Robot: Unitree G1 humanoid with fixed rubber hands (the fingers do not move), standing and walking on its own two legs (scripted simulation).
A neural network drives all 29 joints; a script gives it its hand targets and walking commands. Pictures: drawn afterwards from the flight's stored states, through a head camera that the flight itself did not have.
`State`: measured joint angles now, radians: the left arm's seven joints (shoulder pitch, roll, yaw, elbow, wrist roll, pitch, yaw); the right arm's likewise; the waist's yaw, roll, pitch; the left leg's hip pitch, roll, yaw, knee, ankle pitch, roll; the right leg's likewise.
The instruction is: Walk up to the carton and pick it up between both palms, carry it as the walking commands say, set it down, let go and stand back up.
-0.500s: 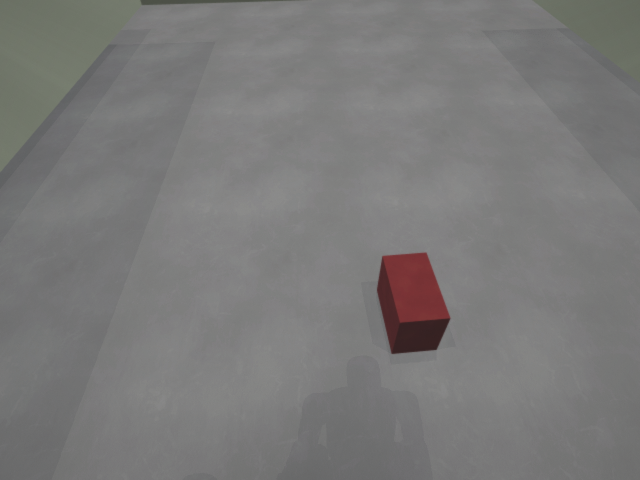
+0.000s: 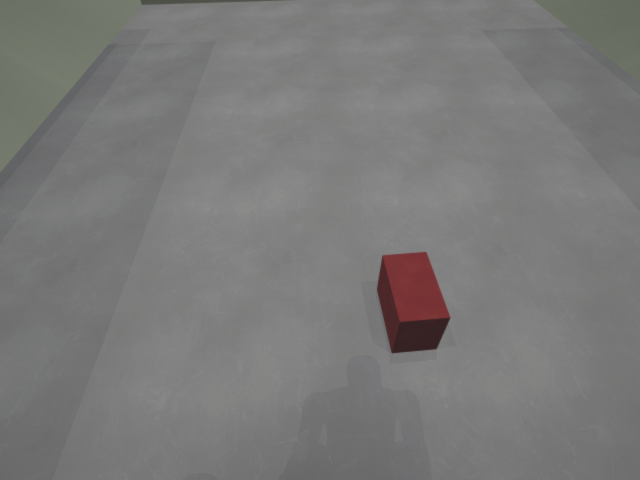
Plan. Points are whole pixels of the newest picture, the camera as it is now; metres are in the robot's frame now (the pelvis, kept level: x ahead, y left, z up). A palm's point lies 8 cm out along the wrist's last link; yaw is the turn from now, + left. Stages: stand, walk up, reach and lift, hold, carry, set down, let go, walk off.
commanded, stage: walk up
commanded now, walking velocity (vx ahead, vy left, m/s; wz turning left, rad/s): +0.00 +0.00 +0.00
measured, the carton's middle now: (409, 301) +0.81 -0.29 -0.67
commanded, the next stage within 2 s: none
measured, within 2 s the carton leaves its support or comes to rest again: neither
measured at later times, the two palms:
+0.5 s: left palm out of the picture +0.17 +0.12 -0.14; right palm out of the picture +0.04 -0.37 -0.19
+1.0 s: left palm (271, 391) +0.30 +0.10 -0.14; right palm (546, 328) +0.40 -0.38 -0.15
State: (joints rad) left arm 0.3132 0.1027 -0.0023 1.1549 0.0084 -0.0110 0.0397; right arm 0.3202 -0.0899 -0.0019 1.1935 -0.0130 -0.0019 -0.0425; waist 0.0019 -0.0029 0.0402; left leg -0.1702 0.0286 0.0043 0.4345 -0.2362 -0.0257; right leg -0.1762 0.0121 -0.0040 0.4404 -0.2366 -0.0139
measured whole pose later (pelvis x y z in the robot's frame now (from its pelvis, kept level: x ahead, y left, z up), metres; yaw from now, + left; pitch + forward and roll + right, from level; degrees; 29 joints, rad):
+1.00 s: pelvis +0.34 -0.14 -0.02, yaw -17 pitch +3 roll +1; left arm 0.45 0.14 0.05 1.08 0.00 -0.07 0.02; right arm 0.08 -0.18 -0.04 0.92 -0.02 -0.07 0.01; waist 0.08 -0.01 0.10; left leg -0.44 0.01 0.19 0.57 -0.18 0.08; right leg -0.23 -0.09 0.00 1.01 -0.55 0.04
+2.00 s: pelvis +0.36 -0.16 +0.00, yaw -17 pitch +1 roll -1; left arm 0.29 0.19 0.07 1.11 0.03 0.05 0.00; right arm 0.30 -0.13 -0.03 1.09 -0.03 0.01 -0.04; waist 0.02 -0.03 -0.02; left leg -0.14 0.03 0.10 0.38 -0.25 0.01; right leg -0.39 -0.01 0.00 0.83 -0.34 0.02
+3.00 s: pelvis +0.40 -0.23 -0.01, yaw -13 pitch +1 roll -1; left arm 0.16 0.25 0.07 0.95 0.02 0.05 0.02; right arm 0.33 -0.22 -0.08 1.09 -0.04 0.04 -0.05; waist -0.09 0.02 0.11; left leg -0.38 0.07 0.00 0.43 -0.07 -0.03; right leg -0.41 -0.03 -0.03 0.93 -0.45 0.03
